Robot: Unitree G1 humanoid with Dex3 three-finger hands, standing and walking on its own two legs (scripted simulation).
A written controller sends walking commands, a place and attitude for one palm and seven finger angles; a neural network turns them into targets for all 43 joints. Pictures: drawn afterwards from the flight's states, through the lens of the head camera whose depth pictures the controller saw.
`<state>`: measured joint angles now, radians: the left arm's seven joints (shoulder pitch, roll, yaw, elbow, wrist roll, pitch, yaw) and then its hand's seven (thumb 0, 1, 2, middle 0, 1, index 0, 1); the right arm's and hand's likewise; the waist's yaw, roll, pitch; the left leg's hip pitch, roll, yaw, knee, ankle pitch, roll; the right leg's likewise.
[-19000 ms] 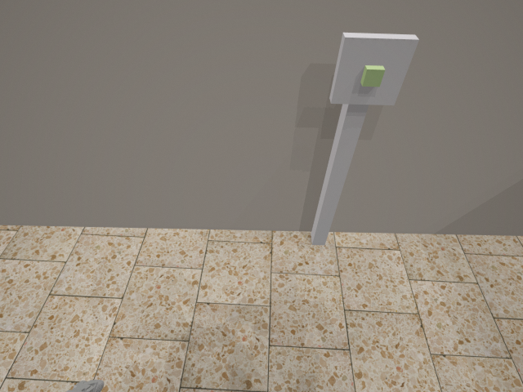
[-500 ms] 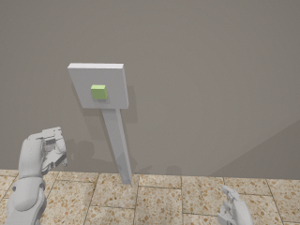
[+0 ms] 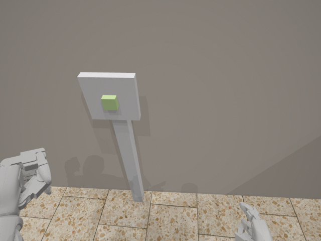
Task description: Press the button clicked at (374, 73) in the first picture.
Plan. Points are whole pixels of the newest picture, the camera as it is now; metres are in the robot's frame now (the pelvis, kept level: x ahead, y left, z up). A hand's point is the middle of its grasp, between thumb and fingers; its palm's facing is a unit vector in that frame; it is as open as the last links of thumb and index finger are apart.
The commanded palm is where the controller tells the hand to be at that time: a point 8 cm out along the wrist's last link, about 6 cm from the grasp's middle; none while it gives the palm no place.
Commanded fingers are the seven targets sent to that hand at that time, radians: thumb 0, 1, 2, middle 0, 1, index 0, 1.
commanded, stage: draw the hand back to the body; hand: left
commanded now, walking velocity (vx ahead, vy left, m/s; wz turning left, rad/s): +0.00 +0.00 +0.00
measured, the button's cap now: (110, 101) +0.51 +0.24 +0.08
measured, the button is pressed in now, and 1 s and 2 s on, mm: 0 0 0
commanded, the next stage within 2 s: step back with the hand held close in 0.12 s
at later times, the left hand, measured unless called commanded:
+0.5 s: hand (50, 180) +0.18 +0.24 +0.15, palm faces +0.30 -0.84 -0.45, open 3.1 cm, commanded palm +0.12 +0.29 +0.17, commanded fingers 0.00 0.90 0.90 -1.30 -1.50 -1.30 -1.50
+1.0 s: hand (7, 223) +0.09 +0.26 +0.16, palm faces +0.38 -0.82 -0.42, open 3.1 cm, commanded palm +0.03 +0.31 +0.17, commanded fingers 0.00 0.90 0.90 -1.30 -1.50 -1.30 -1.50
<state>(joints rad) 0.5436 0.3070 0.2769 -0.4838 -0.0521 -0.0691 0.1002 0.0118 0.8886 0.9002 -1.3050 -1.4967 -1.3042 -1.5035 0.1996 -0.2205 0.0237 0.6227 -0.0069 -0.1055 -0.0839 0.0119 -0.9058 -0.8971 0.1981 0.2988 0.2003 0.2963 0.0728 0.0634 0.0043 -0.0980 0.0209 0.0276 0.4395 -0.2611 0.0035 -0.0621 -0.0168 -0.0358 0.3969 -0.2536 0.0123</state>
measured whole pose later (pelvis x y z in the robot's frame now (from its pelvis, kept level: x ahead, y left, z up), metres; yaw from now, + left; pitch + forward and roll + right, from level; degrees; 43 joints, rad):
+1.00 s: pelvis -0.10 +0.03 -0.02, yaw +0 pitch +0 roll -3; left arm 0.60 0.36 0.36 -0.60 -0.01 -0.23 0.15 0.01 0.88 0.90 -1.31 -1.50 -1.31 -1.50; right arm 0.22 -0.22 0.01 0.56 -0.01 -0.06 -0.08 0.01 -0.90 -0.90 0.20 0.30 0.20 0.30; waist 0.00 0.01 0.02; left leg -0.43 0.02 0.02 0.61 -0.20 0.04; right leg -0.36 -0.01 -0.03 0.52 -0.18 0.03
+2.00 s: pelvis -0.28 +0.05 +0.00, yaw -2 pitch -1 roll -1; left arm 0.60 0.38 0.37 -0.55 -0.03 -0.17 0.16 0.01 0.89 0.90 -1.31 -1.50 -1.31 -1.50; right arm 0.30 -0.19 0.01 0.66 -0.01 -0.13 -0.08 0.01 -0.91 -0.90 0.20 0.30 0.20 0.30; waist -0.05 -0.05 -0.05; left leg -0.29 -0.02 0.04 0.47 -0.17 0.05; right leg -0.24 0.01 -0.02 0.65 -0.44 0.00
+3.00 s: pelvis -0.30 +0.06 -0.01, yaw +1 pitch -1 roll -1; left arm 0.31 0.23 0.02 0.99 0.02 0.04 0.02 0.01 0.90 0.90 -0.87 -1.11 -0.88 -1.08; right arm 0.25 -0.20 0.01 1.00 -0.03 0.04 -0.01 0.01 -0.91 -0.90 0.20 0.30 0.20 0.30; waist 0.00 -0.03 0.06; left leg -0.30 0.01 0.01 0.52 -0.21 0.02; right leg -0.20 -0.02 -0.09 0.48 -0.27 0.00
